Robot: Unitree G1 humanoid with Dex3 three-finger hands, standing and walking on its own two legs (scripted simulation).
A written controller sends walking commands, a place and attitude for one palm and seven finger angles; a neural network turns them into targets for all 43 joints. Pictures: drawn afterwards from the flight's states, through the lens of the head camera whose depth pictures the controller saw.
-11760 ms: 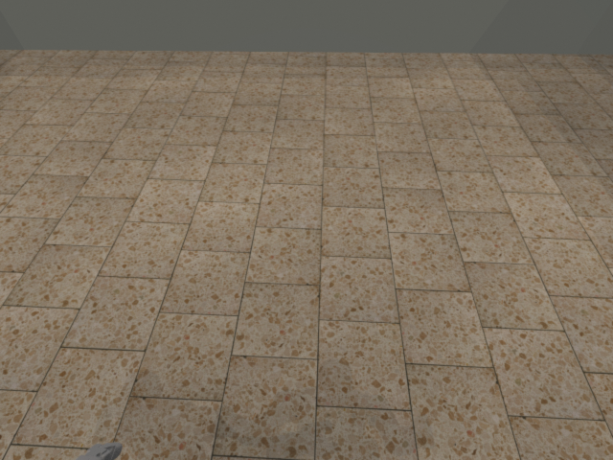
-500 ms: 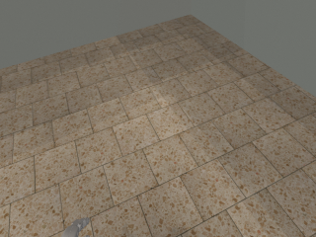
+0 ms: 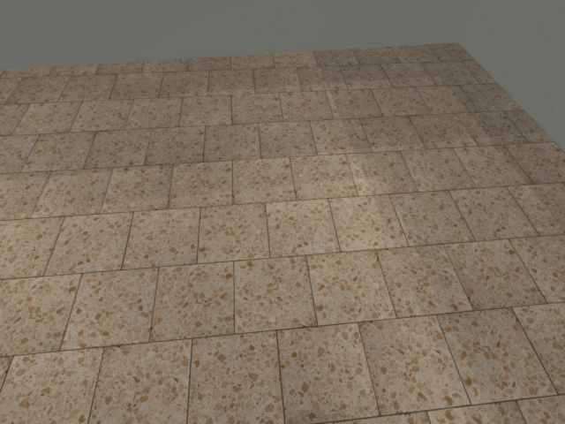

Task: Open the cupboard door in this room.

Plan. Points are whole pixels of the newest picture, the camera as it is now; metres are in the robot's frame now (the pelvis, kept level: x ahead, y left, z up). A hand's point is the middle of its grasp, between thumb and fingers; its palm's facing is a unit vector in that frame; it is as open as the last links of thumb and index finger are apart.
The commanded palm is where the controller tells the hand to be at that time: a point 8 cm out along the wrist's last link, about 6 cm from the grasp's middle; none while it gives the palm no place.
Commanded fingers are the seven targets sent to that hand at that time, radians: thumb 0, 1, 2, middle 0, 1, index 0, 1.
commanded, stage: turn or walk to find it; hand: left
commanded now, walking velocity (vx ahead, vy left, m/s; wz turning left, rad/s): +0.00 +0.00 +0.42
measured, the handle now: out of the picture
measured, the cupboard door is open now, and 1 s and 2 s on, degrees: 0 0 0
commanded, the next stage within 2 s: none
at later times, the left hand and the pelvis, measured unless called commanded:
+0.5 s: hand out of the picture +0.03 +0.18 -0.13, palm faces +0.22 -0.93 -0.29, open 7.4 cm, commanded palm none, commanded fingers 0.00 0.90 0.90 -0.20 -0.30 -0.20 -0.30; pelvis -0.02 -0.04 +0.01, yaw +12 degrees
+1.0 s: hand out of the picture -0.11 +0.20 -0.17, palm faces +0.46 -0.85 -0.25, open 7.4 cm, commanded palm none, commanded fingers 0.00 0.90 0.90 -0.20 -0.30 -0.20 -0.30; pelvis -0.06 -0.01 +0.01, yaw +25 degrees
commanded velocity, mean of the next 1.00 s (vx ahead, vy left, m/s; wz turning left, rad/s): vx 0.00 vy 0.00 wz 0.42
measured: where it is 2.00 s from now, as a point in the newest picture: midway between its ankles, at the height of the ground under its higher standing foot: outside the picture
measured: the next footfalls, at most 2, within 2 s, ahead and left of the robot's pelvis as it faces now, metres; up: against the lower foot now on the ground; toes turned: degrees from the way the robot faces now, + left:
right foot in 0.40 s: +0.04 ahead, -0.13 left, +0.00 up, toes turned +4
left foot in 0.84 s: -0.07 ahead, +0.11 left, +0.00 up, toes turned +27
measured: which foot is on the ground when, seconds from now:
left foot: down 0.00-0.40, up 0.42-0.82, down 0.84-1.00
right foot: down 0.00-0.00, up 0.02-0.38, down 0.40-0.86, up 0.88-1.00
